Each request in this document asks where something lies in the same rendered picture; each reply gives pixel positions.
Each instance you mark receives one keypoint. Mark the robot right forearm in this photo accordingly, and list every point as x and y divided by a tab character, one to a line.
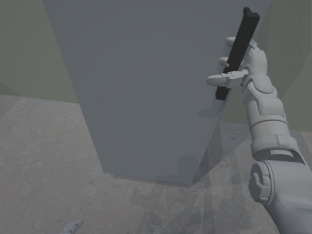
268	124

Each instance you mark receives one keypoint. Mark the right robot upper arm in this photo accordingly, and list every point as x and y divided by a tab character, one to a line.
284	189

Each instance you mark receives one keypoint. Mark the robot right hand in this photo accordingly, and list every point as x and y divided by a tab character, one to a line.
255	63

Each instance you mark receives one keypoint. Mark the handle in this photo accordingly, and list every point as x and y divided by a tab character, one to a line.
240	45

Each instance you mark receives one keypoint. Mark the robot left hand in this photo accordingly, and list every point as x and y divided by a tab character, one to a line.
72	227

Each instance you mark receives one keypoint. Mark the fridge door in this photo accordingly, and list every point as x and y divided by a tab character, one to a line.
139	70

